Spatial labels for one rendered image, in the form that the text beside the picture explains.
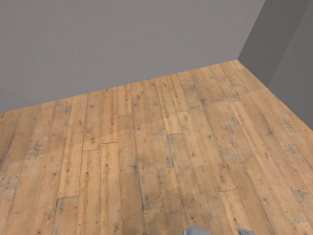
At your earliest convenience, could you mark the right robot thigh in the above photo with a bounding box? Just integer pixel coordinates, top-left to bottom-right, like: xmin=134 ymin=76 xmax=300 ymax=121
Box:
xmin=182 ymin=225 xmax=211 ymax=235

